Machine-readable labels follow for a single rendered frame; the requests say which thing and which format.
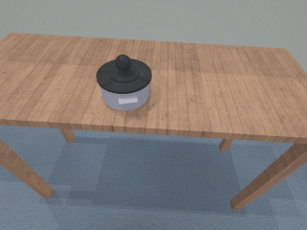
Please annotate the lid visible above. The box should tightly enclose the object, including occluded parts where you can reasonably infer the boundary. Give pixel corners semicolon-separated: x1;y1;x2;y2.
96;58;152;94

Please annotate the knob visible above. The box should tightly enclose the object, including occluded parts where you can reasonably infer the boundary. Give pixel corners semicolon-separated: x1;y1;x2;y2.
115;55;131;71

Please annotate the table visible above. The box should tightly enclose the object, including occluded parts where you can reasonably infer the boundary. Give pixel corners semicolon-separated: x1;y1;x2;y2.
0;33;307;210

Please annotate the pot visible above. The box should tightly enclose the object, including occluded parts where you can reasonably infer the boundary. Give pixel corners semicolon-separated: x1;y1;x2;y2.
100;84;150;111

